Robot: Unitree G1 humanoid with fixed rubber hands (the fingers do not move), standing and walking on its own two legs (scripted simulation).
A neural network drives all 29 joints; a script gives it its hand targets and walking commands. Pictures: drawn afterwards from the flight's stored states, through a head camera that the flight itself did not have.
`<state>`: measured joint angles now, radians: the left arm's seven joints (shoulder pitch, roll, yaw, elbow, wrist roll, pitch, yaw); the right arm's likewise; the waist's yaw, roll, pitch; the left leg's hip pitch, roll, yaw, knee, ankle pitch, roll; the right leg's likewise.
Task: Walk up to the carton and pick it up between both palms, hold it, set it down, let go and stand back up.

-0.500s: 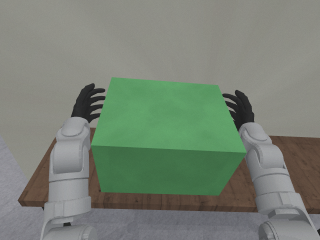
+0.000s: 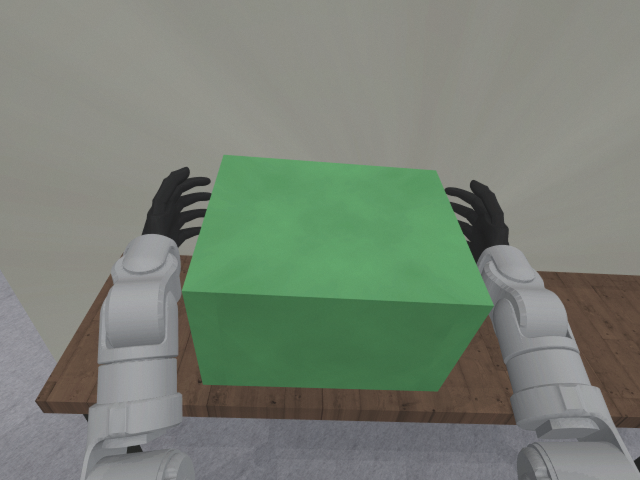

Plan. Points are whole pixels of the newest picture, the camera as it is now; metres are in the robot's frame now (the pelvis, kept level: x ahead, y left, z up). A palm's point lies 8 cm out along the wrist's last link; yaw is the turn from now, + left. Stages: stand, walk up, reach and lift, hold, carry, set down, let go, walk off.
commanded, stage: hold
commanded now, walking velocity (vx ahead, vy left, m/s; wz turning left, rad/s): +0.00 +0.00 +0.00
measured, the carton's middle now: (327, 269) +0.36 +0.00 +0.14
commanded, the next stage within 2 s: none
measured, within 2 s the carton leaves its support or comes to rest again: neither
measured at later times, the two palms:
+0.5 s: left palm (164, 236) +0.34 +0.19 +0.20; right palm (486, 246) +0.36 -0.19 +0.19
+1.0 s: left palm (165, 236) +0.34 +0.19 +0.20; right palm (487, 246) +0.36 -0.19 +0.19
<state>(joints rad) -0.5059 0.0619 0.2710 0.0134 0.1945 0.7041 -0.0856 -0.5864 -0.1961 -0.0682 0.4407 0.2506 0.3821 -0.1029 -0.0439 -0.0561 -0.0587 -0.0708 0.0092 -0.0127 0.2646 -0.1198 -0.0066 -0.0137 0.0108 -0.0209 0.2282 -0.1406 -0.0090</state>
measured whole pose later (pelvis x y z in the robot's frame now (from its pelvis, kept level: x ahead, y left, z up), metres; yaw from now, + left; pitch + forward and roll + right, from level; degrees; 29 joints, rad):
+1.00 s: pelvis +0.00 +0.00 +0.00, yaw +0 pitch -4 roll +0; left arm -0.51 0.06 0.27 0.02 0.20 0.70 -0.09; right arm -0.59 -0.20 -0.07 0.44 0.25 0.38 -0.10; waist -0.04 -0.06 -0.06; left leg -0.07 0.01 -0.01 0.26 -0.12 -0.01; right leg -0.01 0.01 -0.02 0.23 -0.14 -0.01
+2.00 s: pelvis +0.00 +0.00 +0.00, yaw +0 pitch -4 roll +0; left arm -0.51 0.06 0.27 0.02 0.20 0.70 -0.09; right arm -0.59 -0.20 -0.07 0.44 0.25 0.38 -0.10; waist -0.04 -0.06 -0.06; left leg -0.07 0.01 -0.01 0.27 -0.12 -0.01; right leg -0.01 0.01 -0.02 0.23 -0.14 -0.01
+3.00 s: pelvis +0.02 +0.00 +0.00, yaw +0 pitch -4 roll +0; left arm -0.56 0.04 0.31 0.35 0.21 0.30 -0.12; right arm -0.55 -0.12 -0.18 0.68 0.01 -0.03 -0.07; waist 0.02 -0.06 0.02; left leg -0.05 0.01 0.00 0.28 -0.15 -0.01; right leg 0.00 0.01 -0.03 0.25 -0.18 -0.01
